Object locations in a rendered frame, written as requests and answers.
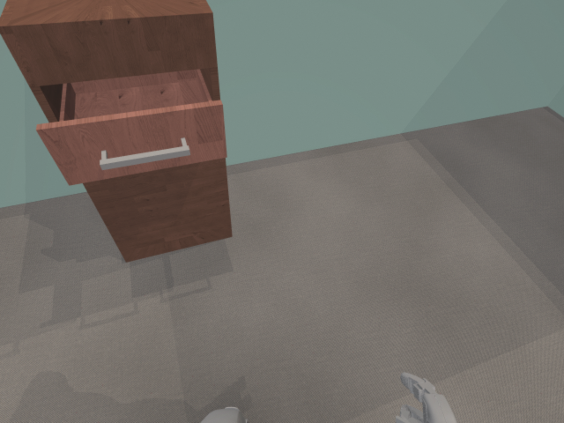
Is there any cabinet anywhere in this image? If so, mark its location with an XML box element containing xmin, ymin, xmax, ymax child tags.
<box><xmin>0</xmin><ymin>0</ymin><xmax>233</xmax><ymax>263</ymax></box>

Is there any drawer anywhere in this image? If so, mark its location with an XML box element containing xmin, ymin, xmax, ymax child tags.
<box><xmin>36</xmin><ymin>69</ymin><xmax>227</xmax><ymax>186</ymax></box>

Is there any right robot hand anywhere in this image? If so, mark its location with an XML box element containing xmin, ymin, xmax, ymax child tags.
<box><xmin>396</xmin><ymin>373</ymin><xmax>458</xmax><ymax>423</ymax></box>

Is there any handle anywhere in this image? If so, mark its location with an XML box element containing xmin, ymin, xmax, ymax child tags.
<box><xmin>100</xmin><ymin>137</ymin><xmax>190</xmax><ymax>170</ymax></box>

